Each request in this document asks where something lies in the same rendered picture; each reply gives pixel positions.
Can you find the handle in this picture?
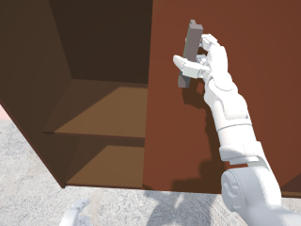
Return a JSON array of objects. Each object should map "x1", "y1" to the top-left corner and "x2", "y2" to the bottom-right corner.
[{"x1": 178, "y1": 19, "x2": 203, "y2": 88}]

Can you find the right robot upper arm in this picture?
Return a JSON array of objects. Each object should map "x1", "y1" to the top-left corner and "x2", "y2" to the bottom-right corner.
[{"x1": 221, "y1": 166, "x2": 301, "y2": 226}]

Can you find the wardrobe door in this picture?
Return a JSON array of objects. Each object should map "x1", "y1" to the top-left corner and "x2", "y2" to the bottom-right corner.
[
  {"x1": 280, "y1": 173, "x2": 301, "y2": 193},
  {"x1": 142, "y1": 0, "x2": 301, "y2": 195}
]

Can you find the robot right hand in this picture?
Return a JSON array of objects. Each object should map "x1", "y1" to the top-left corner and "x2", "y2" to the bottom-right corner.
[{"x1": 173, "y1": 34, "x2": 228, "y2": 83}]

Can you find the right robot forearm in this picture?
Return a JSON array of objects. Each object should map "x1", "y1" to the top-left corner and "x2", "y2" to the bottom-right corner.
[{"x1": 203, "y1": 70, "x2": 282, "y2": 202}]

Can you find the robot left hand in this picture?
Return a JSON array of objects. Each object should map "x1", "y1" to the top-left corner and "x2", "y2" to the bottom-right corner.
[{"x1": 59, "y1": 198, "x2": 93, "y2": 226}]

